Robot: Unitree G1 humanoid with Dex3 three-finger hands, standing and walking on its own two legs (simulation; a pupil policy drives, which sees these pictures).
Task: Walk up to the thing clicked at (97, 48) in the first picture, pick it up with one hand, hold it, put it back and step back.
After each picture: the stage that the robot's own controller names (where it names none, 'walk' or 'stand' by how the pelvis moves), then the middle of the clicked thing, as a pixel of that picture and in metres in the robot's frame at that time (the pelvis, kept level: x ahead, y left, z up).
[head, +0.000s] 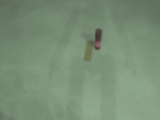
stand; (98, 39) +1.29 -0.17 -0.66
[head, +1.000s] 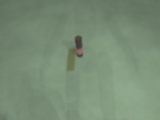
walk; (79, 46) +1.17 +0.12 -0.64
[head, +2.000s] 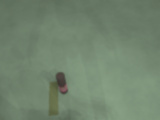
walk; (62, 83) +0.71 +0.23 -0.64
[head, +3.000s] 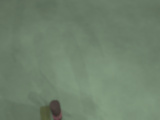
stand; (56, 111) +0.47 +0.17 -0.63
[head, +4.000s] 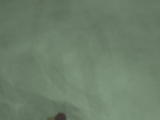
stand; out of the picture +0.41 +0.17 -0.64
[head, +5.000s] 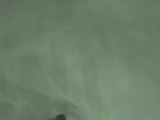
stand; out of the picture +0.42 +0.16 -0.65
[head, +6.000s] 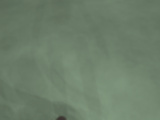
stand; out of the picture +0.41 +0.17 -0.66
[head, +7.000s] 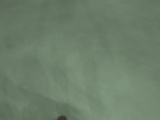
stand; out of the picture +0.41 +0.17 -0.66
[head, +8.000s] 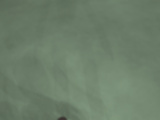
stand; out of the picture +0.41 +0.17 -0.66
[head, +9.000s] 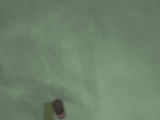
go down; (59, 109) +0.43 +0.16 -0.64
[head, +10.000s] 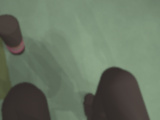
go down; (13, 38) +0.50 +0.20 -0.23
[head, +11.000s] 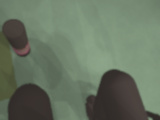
close in; (19, 41) +0.50 +0.18 -0.25
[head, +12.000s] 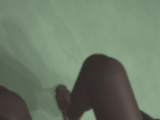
close in; out of the picture +0.49 +0.24 -0.17
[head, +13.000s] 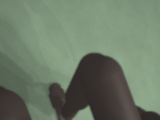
close; out of the picture +0.48 +0.24 -0.18
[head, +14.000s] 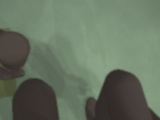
lift; (13, 57) +0.38 +0.21 -0.07
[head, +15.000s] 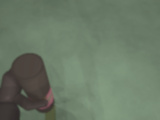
hold; (38, 88) +0.30 +0.15 +0.07
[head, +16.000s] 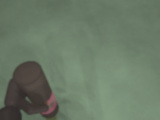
hold; (40, 94) +0.29 +0.15 +0.03
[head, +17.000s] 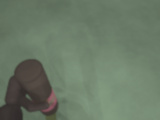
hold; (41, 92) +0.30 +0.15 +0.04
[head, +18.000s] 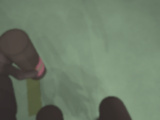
crouch; (28, 60) +0.41 +0.16 -0.03
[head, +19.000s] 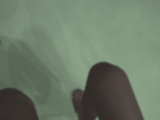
lower; out of the picture +0.50 +0.20 -0.10
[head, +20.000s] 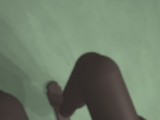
lower; out of the picture +0.47 +0.25 -0.18
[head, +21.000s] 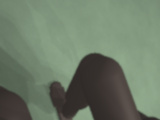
lower; out of the picture +0.46 +0.24 -0.18
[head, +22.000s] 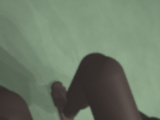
lower; out of the picture +0.46 +0.24 -0.18
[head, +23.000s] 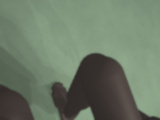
lower; out of the picture +0.46 +0.23 -0.18
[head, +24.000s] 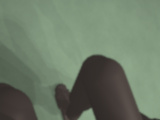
open; out of the picture +0.46 +0.20 -0.19
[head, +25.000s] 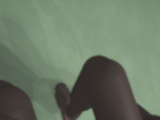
stand; out of the picture +0.46 +0.21 -0.18
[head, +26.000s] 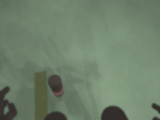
stand; (56, 87) +0.43 +0.13 -0.46
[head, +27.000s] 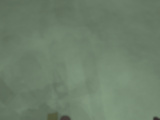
stand; out of the picture +0.38 +0.12 -0.60
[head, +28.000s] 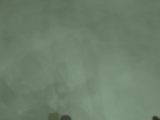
stand; out of the picture +0.39 +0.12 -0.60
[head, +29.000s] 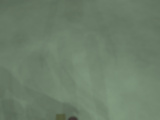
stand; out of the picture +0.40 +0.11 -0.65
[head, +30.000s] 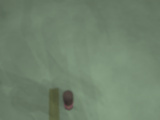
walk; (68, 101) +0.46 +0.07 -0.64
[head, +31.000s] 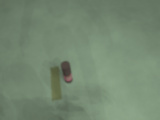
walk; (67, 73) +0.70 +0.16 -0.62
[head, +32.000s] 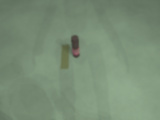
stand; (75, 47) +1.05 +0.11 -0.63
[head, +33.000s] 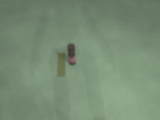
stand; (71, 55) +1.06 +0.12 -0.65
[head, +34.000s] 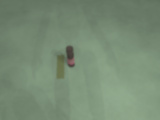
stand; (70, 57) +1.06 +0.13 -0.66
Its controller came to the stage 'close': yes
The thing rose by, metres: 0.69
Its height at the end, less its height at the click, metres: +0.00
